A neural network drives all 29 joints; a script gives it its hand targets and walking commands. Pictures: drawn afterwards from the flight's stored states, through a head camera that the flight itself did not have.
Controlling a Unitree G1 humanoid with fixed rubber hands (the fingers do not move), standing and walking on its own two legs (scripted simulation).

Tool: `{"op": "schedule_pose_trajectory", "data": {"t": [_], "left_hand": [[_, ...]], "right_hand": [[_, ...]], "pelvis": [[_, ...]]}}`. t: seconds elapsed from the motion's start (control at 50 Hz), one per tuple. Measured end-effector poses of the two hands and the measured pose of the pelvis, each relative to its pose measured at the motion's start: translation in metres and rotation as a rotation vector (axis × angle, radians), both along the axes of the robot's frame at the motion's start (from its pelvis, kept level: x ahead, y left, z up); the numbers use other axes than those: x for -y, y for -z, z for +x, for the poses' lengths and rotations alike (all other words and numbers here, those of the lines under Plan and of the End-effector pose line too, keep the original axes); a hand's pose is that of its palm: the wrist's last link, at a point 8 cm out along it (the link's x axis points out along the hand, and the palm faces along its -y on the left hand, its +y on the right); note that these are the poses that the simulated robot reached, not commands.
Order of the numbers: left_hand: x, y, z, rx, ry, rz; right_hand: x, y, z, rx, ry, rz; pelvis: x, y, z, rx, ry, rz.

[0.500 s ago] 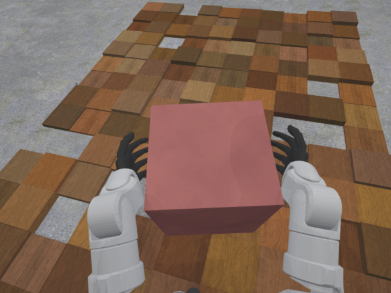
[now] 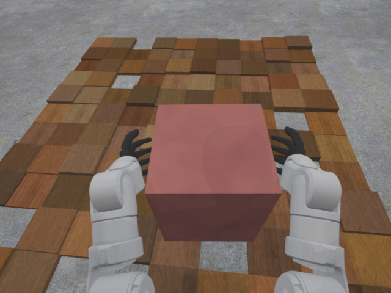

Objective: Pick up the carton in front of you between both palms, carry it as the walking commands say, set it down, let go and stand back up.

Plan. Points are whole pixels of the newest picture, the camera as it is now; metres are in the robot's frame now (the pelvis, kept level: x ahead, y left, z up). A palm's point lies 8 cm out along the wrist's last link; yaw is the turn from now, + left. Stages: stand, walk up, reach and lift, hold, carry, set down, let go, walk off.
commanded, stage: carry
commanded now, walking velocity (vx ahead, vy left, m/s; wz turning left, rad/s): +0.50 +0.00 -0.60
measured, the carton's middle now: (209, 177) +0.36 +0.02 +0.03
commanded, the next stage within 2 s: none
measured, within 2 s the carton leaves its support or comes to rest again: neither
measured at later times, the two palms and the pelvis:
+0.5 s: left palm (195, 75) +0.67 +0.07 +0.09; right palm (304, 99) +0.56 -0.21 +0.10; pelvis +0.35 +0.03 +0.02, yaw -21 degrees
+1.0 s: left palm (258, 26) +0.97 -0.14 +0.10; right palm (347, 47) +0.80 -0.38 +0.11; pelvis +0.68 -0.12 -0.01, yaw -38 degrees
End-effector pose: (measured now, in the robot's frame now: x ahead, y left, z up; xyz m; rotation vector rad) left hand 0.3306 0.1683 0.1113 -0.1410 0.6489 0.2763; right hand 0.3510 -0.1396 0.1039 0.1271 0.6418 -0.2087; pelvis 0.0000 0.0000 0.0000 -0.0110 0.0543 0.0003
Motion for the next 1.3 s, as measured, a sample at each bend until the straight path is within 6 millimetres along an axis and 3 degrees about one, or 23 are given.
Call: {"op": "schedule_pose_trajectory", "data": {"t": [0.08,0.18,0.26,0.36,0.46,0.56,0.64,0.74,0.82,0.92,0.98,1.12,1.22,1.3], "left_hand": [[0.008,0.019,0.044,-0.073,0.014,-0.043],[0.024,0.022,0.114,-0.03,0.074,-0.075],[0.037,0.017,0.179,-0.013,0.178,-0.046],[0.047,0.015,0.266,0.057,0.275,-0.009],[0.083,0.018,0.318,0.029,0.417,-0.014],[0.129,0.015,0.366,0.054,0.555,-0.014],[0.167,0.013,0.408,0.102,0.615,-0.017],[0.213,0.019,0.472,0.136,0.633,-0.02],[0.235,0.023,0.516,0.078,0.625,-0.051],[0.256,0.013,0.577,0.079,0.619,-0.025],[0.29,0.012,0.623,0.066,0.679,-0.034],[0.412,-0.008,0.721,0.037,0.842,0.011],[0.494,-0.009,0.786,0.069,0.813,-0.004],[0.551,-0.007,0.841,0.134,0.759,0.006]], "right_hand": [[0.005,0.022,0.036,-0.082,0.041,0.052],[0.02,0.018,0.085,-0.036,0.103,0.052],[0.031,0.015,0.123,-0.019,0.166,0.019],[0.037,0.013,0.182,0.045,0.209,-0.016],[0.058,0.011,0.204,0.015,0.296,-0.042],[0.091,0.005,0.217,0.032,0.417,-0.065],[0.121,0.002,0.241,0.081,0.495,-0.065],[0.164,0.008,0.298,0.117,0.526,-0.067],[0.188,0.003,0.349,0.065,0.495,-0.08],[0.21,-0.003,0.411,0.067,0.482,-0.07],[0.234,-0.003,0.44,0.051,0.543,-0.077],[0.315,-0.01,0.482,0.014,0.775,-0.025],[0.393,-0.027,0.531,0.045,0.87,-0.058],[0.462,-0.027,0.594,0.116,0.832,-0.07]], "pelvis": [[0.0,-0.014,0.046,-0.027,0.015,0.012],[-0.01,-0.025,0.107,-0.046,0.089,0.019],[-0.022,-0.025,0.175,-0.059,0.127,0.012],[-0.035,-0.006,0.261,-0.072,0.234,0.015],[-0.035,-0.014,0.325,-0.081,0.346,-0.018],[-0.016,-0.011,0.391,-0.066,0.402,-0.038],[0.01,0.004,0.448,-0.043,0.453,-0.034],[0.057,0.026,0.521,-0.039,0.513,-0.088],[0.08,0.02,0.559,-0.026,0.523,-0.058],[0.099,0.015,0.621,-0.011,0.571,-0.037],[0.112,0.013,0.665,0.006,0.647,0.026],[0.152,-0.013,0.743,-0.029,0.738,0.009],[0.203,-0.019,0.785,-0.05,0.734,-0.001],[0.258,-0.001,0.82,-0.026,0.715,0.024]]}}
